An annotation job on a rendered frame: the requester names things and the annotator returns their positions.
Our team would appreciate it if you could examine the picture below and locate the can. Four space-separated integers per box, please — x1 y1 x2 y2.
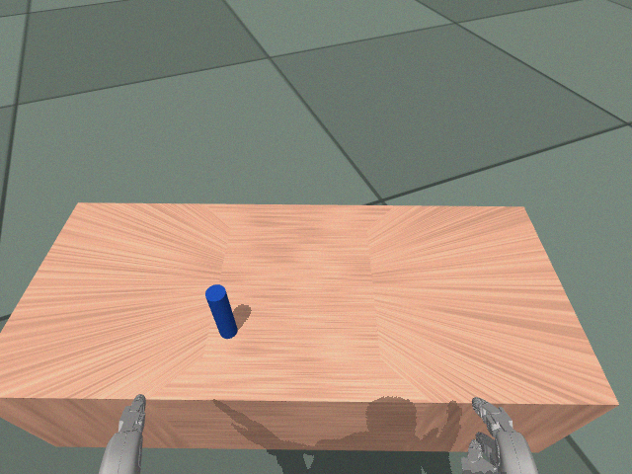
205 284 238 339

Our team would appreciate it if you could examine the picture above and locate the right robot hand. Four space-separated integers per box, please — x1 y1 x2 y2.
461 397 538 474

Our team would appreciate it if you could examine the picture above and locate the left robot hand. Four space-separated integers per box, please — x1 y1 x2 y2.
99 394 146 474

